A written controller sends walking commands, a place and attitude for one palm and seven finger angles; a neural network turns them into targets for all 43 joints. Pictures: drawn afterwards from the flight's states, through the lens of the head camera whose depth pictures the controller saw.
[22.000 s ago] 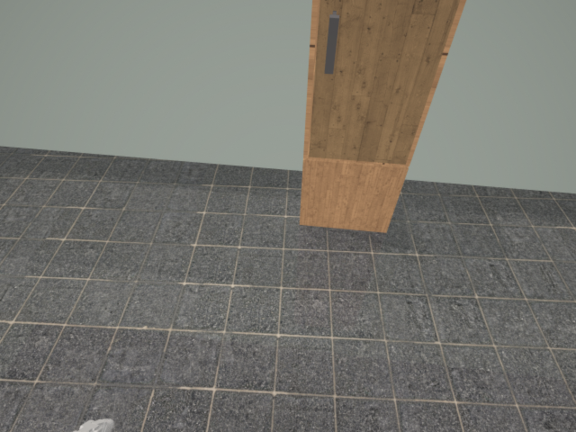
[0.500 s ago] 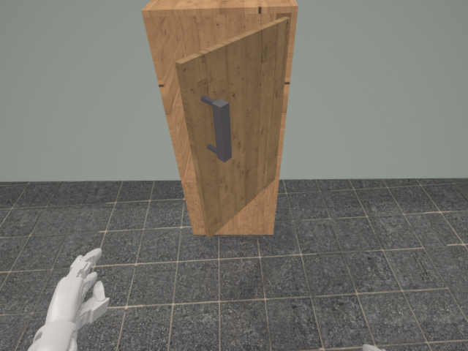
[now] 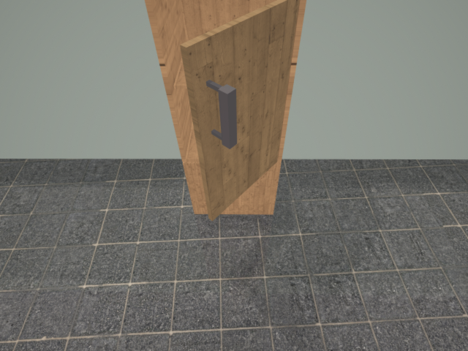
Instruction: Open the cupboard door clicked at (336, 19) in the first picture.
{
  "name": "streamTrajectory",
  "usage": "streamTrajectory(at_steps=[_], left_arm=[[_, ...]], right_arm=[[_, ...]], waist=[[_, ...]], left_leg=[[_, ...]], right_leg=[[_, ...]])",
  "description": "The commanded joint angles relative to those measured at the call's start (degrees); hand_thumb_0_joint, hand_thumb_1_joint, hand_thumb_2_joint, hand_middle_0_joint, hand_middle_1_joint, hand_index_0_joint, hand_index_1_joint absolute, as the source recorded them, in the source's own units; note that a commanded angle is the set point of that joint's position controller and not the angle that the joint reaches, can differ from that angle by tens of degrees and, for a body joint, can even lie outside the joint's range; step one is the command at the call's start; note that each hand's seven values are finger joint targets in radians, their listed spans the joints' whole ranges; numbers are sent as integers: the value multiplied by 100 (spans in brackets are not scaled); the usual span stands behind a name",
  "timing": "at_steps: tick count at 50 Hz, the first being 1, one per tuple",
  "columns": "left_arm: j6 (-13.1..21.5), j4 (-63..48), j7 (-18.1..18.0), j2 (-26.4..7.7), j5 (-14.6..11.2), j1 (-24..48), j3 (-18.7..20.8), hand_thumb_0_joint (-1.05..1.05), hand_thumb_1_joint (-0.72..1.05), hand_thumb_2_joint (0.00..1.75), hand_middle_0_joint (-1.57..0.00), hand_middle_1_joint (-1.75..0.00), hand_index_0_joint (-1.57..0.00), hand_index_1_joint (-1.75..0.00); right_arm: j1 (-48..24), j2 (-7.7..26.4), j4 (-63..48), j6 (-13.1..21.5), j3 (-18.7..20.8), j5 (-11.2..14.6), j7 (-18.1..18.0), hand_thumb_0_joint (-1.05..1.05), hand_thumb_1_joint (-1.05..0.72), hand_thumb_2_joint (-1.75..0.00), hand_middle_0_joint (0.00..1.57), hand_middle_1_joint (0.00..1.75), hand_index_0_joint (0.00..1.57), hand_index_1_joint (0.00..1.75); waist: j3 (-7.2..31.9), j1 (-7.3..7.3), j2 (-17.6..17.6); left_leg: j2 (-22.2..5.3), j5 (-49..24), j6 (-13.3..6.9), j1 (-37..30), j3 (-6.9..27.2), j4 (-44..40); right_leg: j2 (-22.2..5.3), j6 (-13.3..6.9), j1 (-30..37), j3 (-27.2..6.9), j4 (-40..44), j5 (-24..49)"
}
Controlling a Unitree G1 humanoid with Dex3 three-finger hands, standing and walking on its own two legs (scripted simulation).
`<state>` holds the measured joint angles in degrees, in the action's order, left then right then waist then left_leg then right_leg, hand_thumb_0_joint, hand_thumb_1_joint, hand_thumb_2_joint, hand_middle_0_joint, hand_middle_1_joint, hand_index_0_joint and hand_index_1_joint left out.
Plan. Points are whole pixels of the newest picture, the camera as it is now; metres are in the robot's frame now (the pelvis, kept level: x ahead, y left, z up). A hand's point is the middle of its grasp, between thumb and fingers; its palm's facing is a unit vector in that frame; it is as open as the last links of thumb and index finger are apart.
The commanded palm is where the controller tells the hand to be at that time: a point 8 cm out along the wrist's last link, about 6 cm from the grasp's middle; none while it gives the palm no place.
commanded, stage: let the arm hang, fingers relaxed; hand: left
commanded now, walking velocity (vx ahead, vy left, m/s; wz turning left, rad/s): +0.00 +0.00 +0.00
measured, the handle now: (220, 114) +0.58 +0.07 +0.08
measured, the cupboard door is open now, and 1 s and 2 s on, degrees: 49 49 49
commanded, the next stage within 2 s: look to check the result in 0.46 s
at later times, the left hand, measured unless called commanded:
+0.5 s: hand out of the picture -0.03 +0.15 -0.18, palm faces +0.05 -0.98 -0.17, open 7.4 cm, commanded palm none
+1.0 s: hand out of the picture -0.02 +0.15 -0.18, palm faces +0.06 -0.98 -0.17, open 7.4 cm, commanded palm none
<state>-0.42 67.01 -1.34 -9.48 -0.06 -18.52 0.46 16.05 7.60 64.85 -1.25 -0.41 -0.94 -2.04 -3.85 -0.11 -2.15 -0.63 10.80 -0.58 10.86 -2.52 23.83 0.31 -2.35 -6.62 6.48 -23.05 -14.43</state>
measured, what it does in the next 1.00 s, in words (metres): stands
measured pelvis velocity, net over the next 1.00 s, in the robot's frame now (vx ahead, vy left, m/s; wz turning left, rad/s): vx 0.00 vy -0.01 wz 0.00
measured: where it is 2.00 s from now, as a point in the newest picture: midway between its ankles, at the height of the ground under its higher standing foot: outside the picture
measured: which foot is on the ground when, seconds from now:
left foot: down 0.00-1.00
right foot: down 0.00-1.00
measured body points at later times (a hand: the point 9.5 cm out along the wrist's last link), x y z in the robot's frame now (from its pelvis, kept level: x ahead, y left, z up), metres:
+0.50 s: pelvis -0.01 +0.00 +0.00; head -0.01 -0.01 +0.45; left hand -0.03 +0.21 -0.16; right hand -0.05 -0.20 -0.17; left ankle +0.02 +0.11 -0.74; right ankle -0.02 -0.09 -0.74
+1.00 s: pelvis +0.00 -0.01 +0.00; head +0.01 -0.02 +0.45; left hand -0.02 +0.20 -0.16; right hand -0.02 -0.21 -0.17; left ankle +0.02 +0.11 -0.74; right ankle -0.02 -0.09 -0.74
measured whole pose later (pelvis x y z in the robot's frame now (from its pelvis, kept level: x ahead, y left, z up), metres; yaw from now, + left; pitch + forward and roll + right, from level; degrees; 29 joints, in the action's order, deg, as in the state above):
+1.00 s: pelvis +0.00 -0.01 +0.00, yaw +0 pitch -2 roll +0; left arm 0.9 66.6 -1.9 -6.0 0.0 -17.5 0.9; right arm 16.5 6.3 66.0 -0.5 0.3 -1.1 -2.4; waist -2.5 -0.6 -1.0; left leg -1.1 10.6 0.1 11.3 -2.5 23.8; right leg 0.7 -3.0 -7.5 6.4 -23.8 -14.7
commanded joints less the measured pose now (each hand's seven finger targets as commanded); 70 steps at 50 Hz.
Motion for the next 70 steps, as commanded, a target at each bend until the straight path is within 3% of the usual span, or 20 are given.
streamTrajectory(at_steps=[1,16,27,34,40,48,57,61,65,68,70], left_arm=[[81,-118,-76,-402,25,-267,56,0,90,90,-20,-30,-20,-30],[89,-107,-104,-191,40,-360,127,0,90,90,-20,-30,-20,-30],[132,-126,-111,-199,27,-389,134,0,90,90,-20,-30,-20,-30],[126,-100,-114,-183,25,-415,116,0,90,90,-20,-30,-20,-30],[150,-113,-117,-201,29,-442,132,0,90,90,-20,-30,-20,-30],[154,-114,-119,-191,26,-381,116,0,90,90,-20,-30,-20,-30],[165,-127,-115,-214,23,-353,127,0,90,90,-20,-30,-20,-30],[62,-218,-102,-349,54,-242,253,0,90,90,-20,-30,-20,-30],[-39,-425,-65,-564,97,-85,436,0,90,90,-20,-30,-20,-30],[-75,-587,-35,-697,108,163,545,0,90,90,-20,-30,-20,-30],[-90,-661,-16,-679,102,229,570,0,90,90,-20,-30,-20,-30]], right_arm=[[422,494,-65,52,101,-16,-27,0,-90,-90,20,30,20,30],[673,237,-12,73,134,-39,-42,0,-90,-90,20,30,20,30],[753,215,6,82,128,-29,-38,0,-90,-90,20,30,20,30],[681,231,24,64,128,-27,-39,0,-90,-90,20,30,20,30],[624,279,3,93,134,-14,-42,0,-90,-90,20,30,20,30],[549,287,28,97,119,-19,-48,0,-90,-90,20,30,20,30],[496,315,43,109,106,-22,-56,0,-90,-90,20,30,20,30],[406,416,-22,9,212,-23,-102,0,-90,-90,20,30,20,30],[270,477,-265,-73,342,-23,-112,0,-90,-90,20,30,20,30],[258,463,-384,-60,387,-16,-114,0,-90,-90,20,30,20,30],[253,539,-467,-37,418,-18,-130,0,-90,-90,20,30,20,30]], waist=[[-212,-40,336],[-382,-38,22],[-239,-56,234],[-390,-63,108],[-123,-42,150],[-271,-56,99],[-158,-43,79],[-252,-54,260],[-132,-73,617],[-55,-123,531],[49,-131,205]], left_leg=[[-493,-125,-169,-56,441,-433],[-452,254,-147,261,462,-483],[-452,-116,-127,152,412,-345],[-468,-106,-119,91,415,-363],[-496,-326,-127,-18,414,-342],[-497,-451,-107,3,431,-378],[-516,-572,-100,-71,421,-381],[-583,-348,-53,-28,168,-7],[-480,231,52,181,-236,638],[-487,400,92,205,-283,801],[-648,205,52,-29,-185,589]], right_leg=[[-674,-81,-564,-669,672,-102],[-634,-99,-749,-715,576,-346],[-688,-105,-665,-738,621,-173],[-675,-98,-804,-739,643,-192],[-680,-79,-618,-708,597,62],[-676,-68,-580,-709,611,248],[-694,-68,-439,-691,626,423],[-732,-129,-688,-941,489,689],[-979,-362,-861,-1492,501,757],[-1030,-501,-970,-1714,376,954],[-832,-407,-1141,-1652,100,1092]])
